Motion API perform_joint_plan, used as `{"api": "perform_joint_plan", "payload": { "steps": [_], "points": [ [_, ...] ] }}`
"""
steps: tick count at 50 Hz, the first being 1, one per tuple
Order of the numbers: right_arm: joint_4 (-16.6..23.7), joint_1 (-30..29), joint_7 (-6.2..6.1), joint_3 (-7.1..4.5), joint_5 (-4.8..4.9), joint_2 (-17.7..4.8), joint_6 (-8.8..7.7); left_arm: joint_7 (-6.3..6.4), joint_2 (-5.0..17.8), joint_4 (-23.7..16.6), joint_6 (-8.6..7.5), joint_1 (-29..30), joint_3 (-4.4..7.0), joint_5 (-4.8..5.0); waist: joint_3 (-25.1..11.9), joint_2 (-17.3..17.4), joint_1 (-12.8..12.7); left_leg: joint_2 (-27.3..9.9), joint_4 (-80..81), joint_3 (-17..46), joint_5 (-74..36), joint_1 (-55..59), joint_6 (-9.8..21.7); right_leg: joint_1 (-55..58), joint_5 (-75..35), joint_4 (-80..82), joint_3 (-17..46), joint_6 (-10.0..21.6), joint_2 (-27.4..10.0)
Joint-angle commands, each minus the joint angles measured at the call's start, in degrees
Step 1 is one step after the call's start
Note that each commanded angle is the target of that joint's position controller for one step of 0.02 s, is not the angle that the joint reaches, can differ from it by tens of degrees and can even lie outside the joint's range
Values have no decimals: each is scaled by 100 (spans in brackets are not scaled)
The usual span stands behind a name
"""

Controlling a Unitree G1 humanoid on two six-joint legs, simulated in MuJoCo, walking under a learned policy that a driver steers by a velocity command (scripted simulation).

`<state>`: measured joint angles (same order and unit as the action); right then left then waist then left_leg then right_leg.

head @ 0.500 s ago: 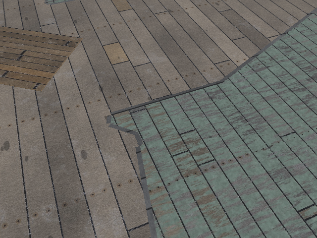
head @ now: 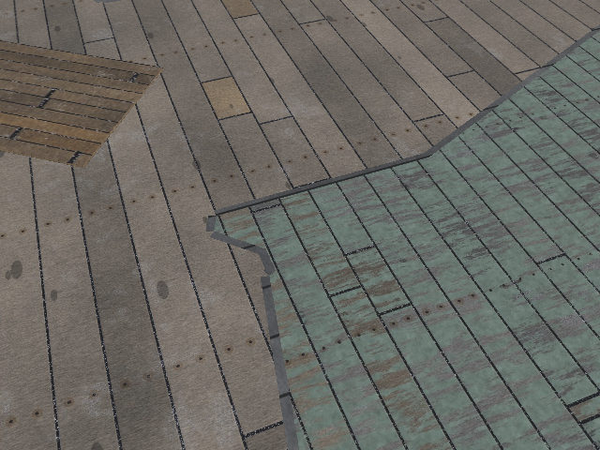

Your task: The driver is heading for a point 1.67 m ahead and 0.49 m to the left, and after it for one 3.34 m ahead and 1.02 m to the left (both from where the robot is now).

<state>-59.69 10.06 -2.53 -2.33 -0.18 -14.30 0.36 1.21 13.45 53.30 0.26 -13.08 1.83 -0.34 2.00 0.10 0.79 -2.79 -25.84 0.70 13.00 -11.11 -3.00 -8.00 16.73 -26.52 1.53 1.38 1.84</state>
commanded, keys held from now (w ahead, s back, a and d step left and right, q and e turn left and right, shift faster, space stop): no key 1.00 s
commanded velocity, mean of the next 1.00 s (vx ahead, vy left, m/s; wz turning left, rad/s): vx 0.00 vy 0.00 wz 0.00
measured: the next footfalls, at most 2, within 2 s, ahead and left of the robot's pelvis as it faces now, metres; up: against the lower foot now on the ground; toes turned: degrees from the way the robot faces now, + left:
right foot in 1.86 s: +0.45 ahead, -0.08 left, +0.00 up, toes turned -2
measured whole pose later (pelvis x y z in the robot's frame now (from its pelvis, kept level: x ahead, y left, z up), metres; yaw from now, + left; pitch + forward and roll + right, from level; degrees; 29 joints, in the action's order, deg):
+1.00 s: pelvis +0.00 +0.01 +0.00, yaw +1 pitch -1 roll +0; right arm -64.8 14.7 -3.1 -1.3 0.1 -11.0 0.5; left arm 1.9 10.7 62.4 -0.2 -16.8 0.3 0.1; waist 2.1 0.3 0.3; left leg -2.0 -26.8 1.2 13.0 -12.8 -2.2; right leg -8.9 16.5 -26.5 1.0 0.5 1.1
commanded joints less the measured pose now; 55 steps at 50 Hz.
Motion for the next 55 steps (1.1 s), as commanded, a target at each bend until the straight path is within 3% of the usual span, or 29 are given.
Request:
{"api": "perform_joint_plan", "payload": {
  "steps": [1,24,55],
  "points": [
    [85,59,-28,-114,2,-649,-34,31,621,-97,-61,-92,110,5,-75,-38,7,-32,246,24,-895,266,109,-374,-1225,545,290,66,-337],
    [-351,416,-64,-33,14,-407,-11,67,451,596,-67,-407,-11,28,76,-12,-31,51,276,-16,-719,133,152,-474,-894,617,159,27,-265],
    [-424,846,-73,34,33,-180,-17,93,228,851,-76,-819,-73,49,179,3,-56,112,216,-12,-666,19,215,-577,-797,557,64,-14,-234]
  ]
}}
